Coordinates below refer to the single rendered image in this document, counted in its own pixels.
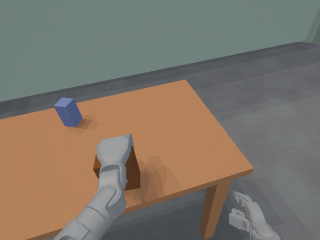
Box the right robot forearm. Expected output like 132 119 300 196
249 221 281 240

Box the robot right hand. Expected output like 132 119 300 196
229 191 266 237

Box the table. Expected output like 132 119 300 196
0 79 254 240

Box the robot left hand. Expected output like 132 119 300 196
96 134 135 183

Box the sponge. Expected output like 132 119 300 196
93 146 141 191

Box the left robot forearm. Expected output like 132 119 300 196
53 161 127 240

